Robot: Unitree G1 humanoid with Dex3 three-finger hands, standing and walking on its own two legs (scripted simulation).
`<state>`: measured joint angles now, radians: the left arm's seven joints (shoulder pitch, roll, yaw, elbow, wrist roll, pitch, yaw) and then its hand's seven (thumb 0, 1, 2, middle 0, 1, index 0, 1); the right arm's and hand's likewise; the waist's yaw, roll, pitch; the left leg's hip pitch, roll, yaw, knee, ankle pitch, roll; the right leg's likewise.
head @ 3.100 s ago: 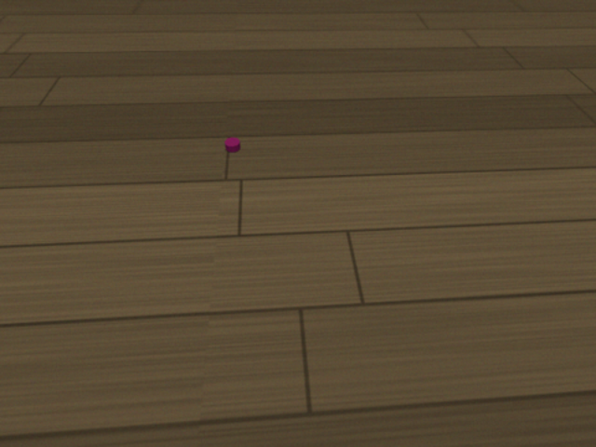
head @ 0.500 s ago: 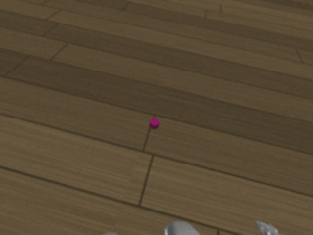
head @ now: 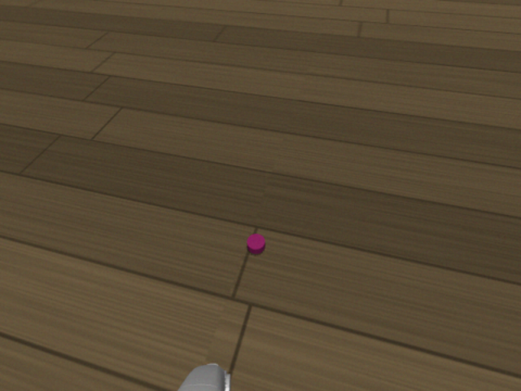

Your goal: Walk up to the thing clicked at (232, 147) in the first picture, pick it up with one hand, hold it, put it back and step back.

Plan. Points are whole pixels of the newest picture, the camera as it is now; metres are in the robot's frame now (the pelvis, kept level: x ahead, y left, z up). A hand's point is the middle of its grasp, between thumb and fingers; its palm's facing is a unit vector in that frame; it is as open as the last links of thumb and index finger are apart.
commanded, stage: walk up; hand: left
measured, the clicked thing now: (256, 243) +0.80 +0.06 -0.75
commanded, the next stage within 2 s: none
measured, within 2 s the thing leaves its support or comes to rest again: neither
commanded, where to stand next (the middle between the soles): +0.46 -0.14 m, yaw +5 degrees
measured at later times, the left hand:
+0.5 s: hand (153, 338) +0.23 +0.22 -0.15, palm faces -0.02 -0.95 -0.30, open 7.4 cm
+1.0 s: hand (222, 293) +0.31 +0.09 -0.13, palm faces +0.06 -0.92 -0.38, open 7.4 cm
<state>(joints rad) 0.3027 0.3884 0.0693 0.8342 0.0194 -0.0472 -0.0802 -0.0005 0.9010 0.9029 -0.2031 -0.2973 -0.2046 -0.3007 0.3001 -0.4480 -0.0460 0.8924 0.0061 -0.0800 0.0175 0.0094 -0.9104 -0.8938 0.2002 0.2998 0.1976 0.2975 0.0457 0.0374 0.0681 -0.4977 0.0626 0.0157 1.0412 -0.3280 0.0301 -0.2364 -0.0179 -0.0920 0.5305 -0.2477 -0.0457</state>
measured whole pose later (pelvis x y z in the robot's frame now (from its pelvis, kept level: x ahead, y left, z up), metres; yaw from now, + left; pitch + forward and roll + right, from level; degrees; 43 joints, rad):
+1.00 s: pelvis +0.31 -0.18 +0.00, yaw +3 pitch -3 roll +0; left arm 0.38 0.39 0.05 0.84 0.01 -0.07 -0.05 0.00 0.90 0.90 -0.20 -0.30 -0.21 -0.30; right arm 0.29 -0.41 -0.04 0.90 -0.01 -0.05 0.04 0.01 -0.91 -0.89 0.20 0.30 0.20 0.30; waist 0.06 0.03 0.09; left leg -0.50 0.02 -0.03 0.83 -0.27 0.01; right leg -0.16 0.00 -0.12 0.48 -0.28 -0.05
